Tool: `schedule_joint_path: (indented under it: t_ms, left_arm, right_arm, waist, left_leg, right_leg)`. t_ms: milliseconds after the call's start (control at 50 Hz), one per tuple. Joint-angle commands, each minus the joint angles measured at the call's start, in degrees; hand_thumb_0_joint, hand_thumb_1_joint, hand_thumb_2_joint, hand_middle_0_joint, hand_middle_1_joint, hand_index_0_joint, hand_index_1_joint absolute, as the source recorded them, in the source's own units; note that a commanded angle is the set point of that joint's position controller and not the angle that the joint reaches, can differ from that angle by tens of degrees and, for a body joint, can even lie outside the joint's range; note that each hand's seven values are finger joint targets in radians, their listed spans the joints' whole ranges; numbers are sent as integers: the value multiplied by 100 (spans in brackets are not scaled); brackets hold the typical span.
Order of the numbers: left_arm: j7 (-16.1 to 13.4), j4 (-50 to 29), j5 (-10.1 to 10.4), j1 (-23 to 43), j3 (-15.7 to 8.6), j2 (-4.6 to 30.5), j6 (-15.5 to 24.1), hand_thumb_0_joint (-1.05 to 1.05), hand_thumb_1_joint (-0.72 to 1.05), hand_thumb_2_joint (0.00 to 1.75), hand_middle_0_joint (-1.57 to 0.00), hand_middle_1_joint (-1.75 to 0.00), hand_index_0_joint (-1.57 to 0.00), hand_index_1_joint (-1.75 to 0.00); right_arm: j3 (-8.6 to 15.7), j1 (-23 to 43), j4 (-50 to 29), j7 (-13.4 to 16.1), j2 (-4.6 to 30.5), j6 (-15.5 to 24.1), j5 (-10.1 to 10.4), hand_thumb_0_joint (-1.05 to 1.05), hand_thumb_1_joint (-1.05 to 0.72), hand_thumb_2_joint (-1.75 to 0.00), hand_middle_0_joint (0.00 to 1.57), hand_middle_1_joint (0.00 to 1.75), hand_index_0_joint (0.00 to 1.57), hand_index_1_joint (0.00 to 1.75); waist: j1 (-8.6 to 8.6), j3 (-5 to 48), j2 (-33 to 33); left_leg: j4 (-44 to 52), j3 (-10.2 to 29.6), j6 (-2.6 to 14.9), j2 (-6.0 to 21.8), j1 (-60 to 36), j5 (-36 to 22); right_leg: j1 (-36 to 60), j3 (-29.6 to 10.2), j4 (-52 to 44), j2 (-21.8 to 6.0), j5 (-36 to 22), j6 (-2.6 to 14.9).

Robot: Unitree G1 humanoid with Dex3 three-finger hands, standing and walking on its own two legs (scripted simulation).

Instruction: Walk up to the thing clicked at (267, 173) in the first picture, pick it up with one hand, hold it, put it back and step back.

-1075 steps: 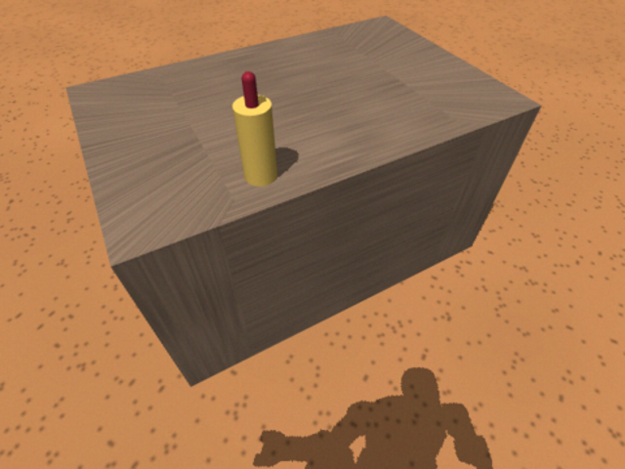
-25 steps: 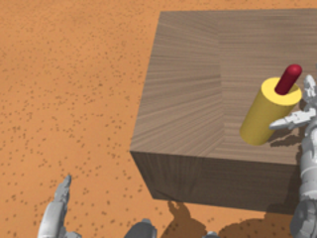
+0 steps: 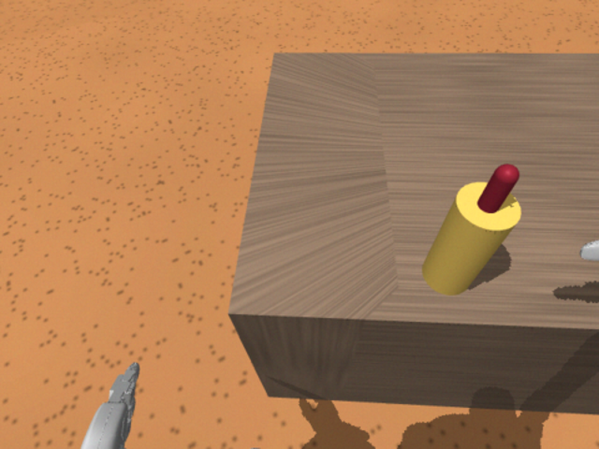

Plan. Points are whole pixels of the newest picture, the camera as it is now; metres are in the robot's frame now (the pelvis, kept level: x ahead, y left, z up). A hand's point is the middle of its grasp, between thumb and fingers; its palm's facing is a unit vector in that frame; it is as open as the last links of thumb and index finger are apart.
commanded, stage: sink last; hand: right
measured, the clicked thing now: (472, 231) +0.42 -0.19 +0.03
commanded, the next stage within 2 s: home in 0.98 s
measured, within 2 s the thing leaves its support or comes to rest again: neither
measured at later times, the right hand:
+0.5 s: hand out of the picture +0.19 -0.27 +0.06, palm faces +0.38 +0.85 -0.37, open 17.7 cm
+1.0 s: hand out of the picture +0.15 -0.27 +0.07, palm faces +0.41 +0.82 -0.40, open 17.6 cm
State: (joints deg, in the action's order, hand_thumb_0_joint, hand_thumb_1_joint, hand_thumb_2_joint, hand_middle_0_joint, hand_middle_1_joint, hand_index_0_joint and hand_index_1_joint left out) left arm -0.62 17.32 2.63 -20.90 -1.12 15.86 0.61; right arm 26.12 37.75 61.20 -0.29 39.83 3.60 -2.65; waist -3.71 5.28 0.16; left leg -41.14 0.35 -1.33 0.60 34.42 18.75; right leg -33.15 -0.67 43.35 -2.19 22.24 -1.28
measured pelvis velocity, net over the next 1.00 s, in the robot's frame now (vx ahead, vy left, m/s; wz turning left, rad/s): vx -0.02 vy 0.02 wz -0.04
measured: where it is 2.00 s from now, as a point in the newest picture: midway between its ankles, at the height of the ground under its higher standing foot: outside the picture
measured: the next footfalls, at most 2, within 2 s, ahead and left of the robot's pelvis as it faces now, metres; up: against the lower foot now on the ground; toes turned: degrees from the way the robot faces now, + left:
none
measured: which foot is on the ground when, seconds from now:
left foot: down 0.00-1.00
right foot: down 0.00-1.00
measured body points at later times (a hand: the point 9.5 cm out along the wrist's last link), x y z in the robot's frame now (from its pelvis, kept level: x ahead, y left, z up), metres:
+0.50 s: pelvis +0.01 +0.00 +0.01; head +0.01 +0.01 +0.46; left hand +0.18 +0.26 -0.05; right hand +0.17 -0.32 +0.09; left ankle +0.01 +0.14 -0.71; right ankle -0.01 -0.13 -0.71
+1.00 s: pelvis -0.02 +0.02 +0.02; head -0.02 +0.03 +0.47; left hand +0.15 +0.28 -0.05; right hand +0.13 -0.31 +0.10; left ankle +0.01 +0.14 -0.71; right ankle -0.01 -0.13 -0.71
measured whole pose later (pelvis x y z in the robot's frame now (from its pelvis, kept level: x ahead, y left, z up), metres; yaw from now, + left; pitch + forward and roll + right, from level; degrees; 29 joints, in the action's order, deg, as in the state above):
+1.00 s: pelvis -0.02 +0.02 +0.02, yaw -2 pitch -1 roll +0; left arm -5.3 28.0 1.0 -18.3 -6.9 13.3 5.8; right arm 17.6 -25.1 -0.1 3.4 17.5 8.5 2.8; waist 2.3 -0.2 -1.8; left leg -33.3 -1.4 -0.4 1.7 16.7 15.5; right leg -14.6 -2.1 31.8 -1.2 16.3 -2.1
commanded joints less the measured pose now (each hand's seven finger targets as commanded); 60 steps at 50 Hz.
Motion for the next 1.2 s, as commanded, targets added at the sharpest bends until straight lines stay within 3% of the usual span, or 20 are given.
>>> schedule_joint_path:
  t_ms: [0, 60, 80, 120, 200, 260, 320, 400, 480, 560, 680, 720, 760, 860, 920, 960, 980, 1000, 1080, 1180]
  left_arm:
    - [-100, -1089, 28, -19, -483, 812, 406, 0, -54, 7, -4, -4, -4, -4]
    - [-11, -652, 70, -256, -330, 538, 328, 0, -54, 7, -5, -4, -4, -4]
    - [9, -517, 91, -308, -431, 545, 304, 0, -54, 7, -5, -4, -4, -4]
    - [24, -415, 109, -164, -429, 491, 248, 0, -54, 6, -5, -4, -5, -4]
    - [-77, -342, 108, 186, -899, 895, 181, 0, -53, 6, -5, -4, -5, -4]
    - [-248, -719, 88, 487, -1059, 995, 161, 0, -53, 6, -5, -4, -4, -4]
    - [-387, -548, 55, 401, -1022, 791, 174, 0, -52, 5, -4, -4, -4, -4]
    - [-381, -259, 13, 146, -592, 200, 198, 0, -51, 5, -5, -4, -5, -4]
    - [-439, -358, -43, 203, -933, 534, 300, 0, -51, 5, -5, -4, -5, -4]
    - [-520, -281, -64, 369, -1192, 713, 416, 0, -51, 4, -5, -5, -5, -4]
    - [-542, -135, -104, 455, -896, 396, 547, 0, -51, 4, -5, -4, -5, -4]
    - [-533, -91, -119, 530, -875, 406, 597, 0, -51, 4, -5, -4, -5, -4]
    - [-506, -1, -120, 606, -630, 184, 644, 0, -52, 4, -5, -4, -5, -4]
    - [-574, -118, -173, 838, -1025, 701, 807, 0, -52, 5, -5, -4, -5, -4]
    - [-521, 240, -168, 680, -802, 382, 847, 0, -52, 6, -5, -4, -5, -5]
    - [-530, -9, -162, 806, -975, 625, 903, 0, -52, 6, -5, -5, -5, -5]
    - [-492, 89, -171, 704, -811, 456, 906, 0, -53, 7, -5, -5, -5, -5]
    - [-490, -15, -158, 800, -853, 503, 925, 0, -53, 7, -5, -5, -5, -5]
    - [-492, 263, -164, 595, -883, 503, 982, 0, -45, 14, -13, -12, -13, -13]
    - [-433, 415, -174, 1178, -267, 8, 1064, 0, -5, 54, -14, -20, -14, -20]
  right_arm:
    - [-197, 689, -1634, 104, 1021, 241, 167, 0, 61, -4, 5, 6, 5, 6]
    - [-230, -432, -2630, 86, 736, 100, 359, 0, 61, -4, 5, 6, 5, 6]
    - [-342, -643, -3246, 68, 562, 65, 427, 0, 61, -4, 5, 6, 5, 6]
    - [-323, -1236, -4278, 81, 479, -4, 517, 0, 61, -4, 5, 6, 5, 6]
    - [-206, -2807, -5806, 219, 68, -137, 656, 0, 61, -4, 5, 6, 5, 6]
    - [-16, -3489, -6970, 403, 72, -66, 690, 0, 61, -4, 5, 6, 5, 6]
    - [-205, -4474, -7390, 483, -447, -48, 699, 0, 61, -4, 5, 6, 5, 6]
    - [-689, -5694, -7852, 452, -1190, -10, 673, 0, 61, -4, 5, 6, 5, 6]
    - [-559, -5996, -8418, 428, -1151, 70, 669, 0, 61, -4, 5, 6, 5, 6]
    - [-334, -5920, -8231, 465, -1058, 148, 652, 0, 61, -4, 5, 6, 5, 6]
    - [-315, -6061, -7517, 435, -1169, 360, 588, 0, 61, -5, 4, 6, 5, 6]
    - [-280, -5982, -7539, 432, -1130, 480, 583, 0, 61, -5, 5, 6, 5, 6]
    - [-302, -5976, -7503, 432, -1135, 560, 567, 0, 61, -5, 4, 6, 5, 6]
    - [-84, -5845, -7396, 471, -897, 754, 561, 0, 61, -5, 5, 6, 5, 6]
    - [-153, -6036, -7309, 451, -1003, 857, 556, 0, 60, -5, 4, 6, 5, 6]
    - [-135, -6117, -6775, 442, -1056, 883, 553, 0, 60, -5, 4, 6, 5, 6]
    - [-202, -6022, -6768, 422, -1103, 919, 548, 0, 59, -5, 4, 6, 5, 6]
    - [-20, -5932, -6670, 436, -958, 956, 547, 0, 59, -5, 5, 6, 5, 6]
    - [-430, -5967, -6492, 360, -1269, 1025, 530, 0, 54, -6, 5, 6, 5, 6]
    - [-963, -5691, -6100, 352, -1602, 1000, 447, 0, 56, -5, 5, 5, 5, 5]
  waist:
    - [184, 2268, -685]
    - [398, 1804, -938]
    - [401, 1767, -1038]
    - [472, 1539, -1024]
    - [446, 1012, -699]
    - [548, 1184, -402]
    - [514, 701, -458]
    - [545, 300, -505]
    - [453, 160, -340]
    - [385, -142, -181]
    - [580, -425, 140]
    - [622, -338, -63]
    - [693, -229, -122]
    - [601, -156, -9]
    - [702, -400, -186]
    - [594, -499, 139]
    - [588, -526, 132]
    - [632, -463, 216]
    - [493, -424, -32]
    - [525, -310, -56]
  left_leg:
    - [391, -319, 233, -124, -1400, -2257]
    - [480, -393, 285, -183, -1323, -2188]
    - [499, -410, 299, -198, -1347, -2214]
    - [618, -381, 298, -142, -1526, -2181]
    - [786, -448, 271, -161, -1726, -1857]
    - [851, -449, 228, -113, -2146, -1972]
    - [883, -439, 195, -89, -2043, -1827]
    - [930, -424, 167, -53, -2001, -1707]
    - [1080, -389, 124, -7, -1914, -1260]
    - [1216, -364, 82, 38, -1734, -783]
    - [1416, -315, 59, 119, -1662, -216]
    - [1410, -315, 84, 115, -1745, -232]
    - [1383, -330, 87, 105, -1870, -422]
    - [1605, -259, 80, 148, -1934, -139]
    - [1649, -275, 91, 138, -1957, -140]
    - [1707, -332, 89, 75, -1958, -31]
    - [1754, -343, 81, 77, -1997, 15]
    - [1799, -341, 74, 91, -2049, 42]
    - [1738, -373, 91, 48, -2025, -480]
    - [1711, -407, 119, -4, -2235, -777]
  right_leg:
    - [1629, 227, -473, 124, -2961, 23]
    - [1706, 185, -603, 49, -3416, -51]
    - [1823, 171, -648, 23, -3581, -62]
    - [1723, 241, -761, 88, -3169, 1]
    - [1673, 187, -1070, 38, -2613, 14]
    - [1788, 169, -1112, 95, -2533, 61]
    - [1764, 209, -1184, 114, -2326, 82]
    - [1648, 272, -1244, 153, -2129, 98]
    - [1612, 295, -1321, 215, -1538, 159]
    - [1583, 255, -1405, 263, -1013, 217]
    - [1490, 272, -1482, 331, -660, 225]
    - [1541, 277, -1536, 333, -674, 202]
    - [1542, 277, -1547, 342, -822, 198]
    - [1706, 284, -1628, 362, -664, 199]
    - [1636, 297, -1727, 361, -674, 188]
    - [1623, 260, -1816, 308, -566, 206]
    - [1607, 263, -1843, 320, -521, 210]
    - [1607, 261, -1851, 338, -526, 219]
    - [1922, 275, -1939, 314, -902, 212]
    - [1895, 227, -2008, 266, -1135, 184]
